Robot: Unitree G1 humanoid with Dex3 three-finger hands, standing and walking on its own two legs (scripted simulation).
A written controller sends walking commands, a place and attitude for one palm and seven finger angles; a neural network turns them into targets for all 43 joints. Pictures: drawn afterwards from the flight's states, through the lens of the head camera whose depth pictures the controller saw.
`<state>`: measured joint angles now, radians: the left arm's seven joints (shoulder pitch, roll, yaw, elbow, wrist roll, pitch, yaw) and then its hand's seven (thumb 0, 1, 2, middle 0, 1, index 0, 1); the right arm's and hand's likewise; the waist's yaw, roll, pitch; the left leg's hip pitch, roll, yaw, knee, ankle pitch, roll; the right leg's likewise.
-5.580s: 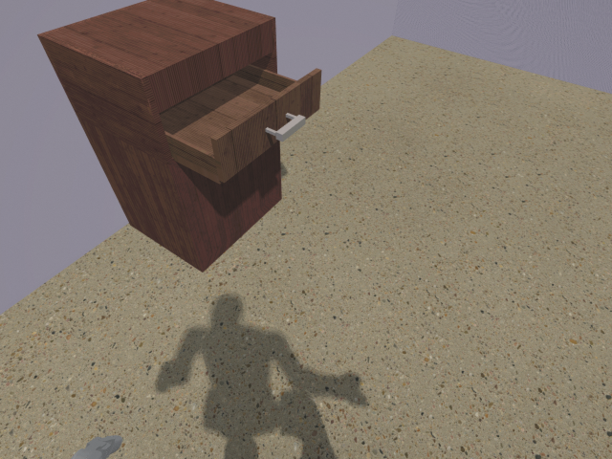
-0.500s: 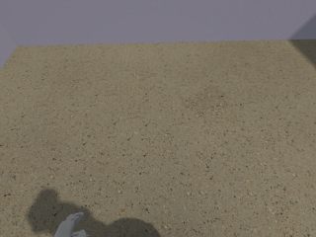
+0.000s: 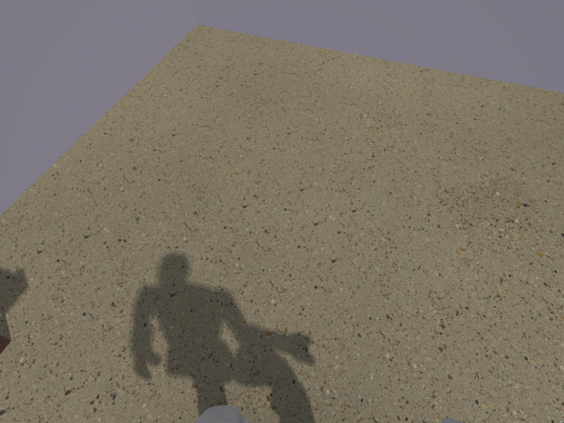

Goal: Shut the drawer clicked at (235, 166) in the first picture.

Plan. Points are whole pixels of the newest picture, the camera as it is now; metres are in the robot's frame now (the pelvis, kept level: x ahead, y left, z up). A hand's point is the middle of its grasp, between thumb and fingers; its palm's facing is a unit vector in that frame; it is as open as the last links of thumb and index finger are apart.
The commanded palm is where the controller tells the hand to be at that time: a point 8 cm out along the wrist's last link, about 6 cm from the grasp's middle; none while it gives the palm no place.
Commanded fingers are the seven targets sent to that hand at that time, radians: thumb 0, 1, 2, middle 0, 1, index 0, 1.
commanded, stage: turn to face it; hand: left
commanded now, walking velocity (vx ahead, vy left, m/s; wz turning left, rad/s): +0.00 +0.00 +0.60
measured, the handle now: out of the picture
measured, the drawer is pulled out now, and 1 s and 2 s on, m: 0.20 0.20 0.20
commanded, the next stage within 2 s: take the last steps up to it in 1.88 s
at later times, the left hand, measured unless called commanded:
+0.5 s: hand out of the picture +0.07 +0.25 -0.14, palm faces +0.28 -0.92 -0.27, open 7.4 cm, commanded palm none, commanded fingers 0.00 0.90 0.90 -0.20 -0.30 -0.20 -0.30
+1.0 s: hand out of the picture -0.13 +0.21 -0.19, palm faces +0.59 -0.77 -0.25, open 7.4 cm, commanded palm none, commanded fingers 0.00 0.90 0.90 -0.20 -0.30 -0.20 -0.30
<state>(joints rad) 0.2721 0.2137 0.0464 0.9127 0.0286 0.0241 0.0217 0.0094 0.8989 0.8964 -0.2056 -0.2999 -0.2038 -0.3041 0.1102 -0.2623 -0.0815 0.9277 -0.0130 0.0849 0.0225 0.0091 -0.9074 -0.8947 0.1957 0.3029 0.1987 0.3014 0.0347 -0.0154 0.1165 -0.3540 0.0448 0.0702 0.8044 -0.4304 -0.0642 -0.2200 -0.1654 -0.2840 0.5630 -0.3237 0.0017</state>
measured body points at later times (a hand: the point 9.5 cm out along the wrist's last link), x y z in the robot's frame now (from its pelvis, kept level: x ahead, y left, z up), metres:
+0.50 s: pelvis -0.01 +0.01 +0.00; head +0.03 +0.01 +0.45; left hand +0.05 +0.29 -0.12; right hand +0.12 -0.22 -0.14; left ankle -0.02 +0.12 -0.74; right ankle +0.03 -0.12 -0.71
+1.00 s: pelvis -0.05 +0.01 -0.02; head -0.02 +0.05 +0.43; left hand -0.16 +0.25 -0.17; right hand +0.19 -0.17 -0.14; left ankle -0.11 +0.09 -0.74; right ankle +0.03 -0.11 -0.73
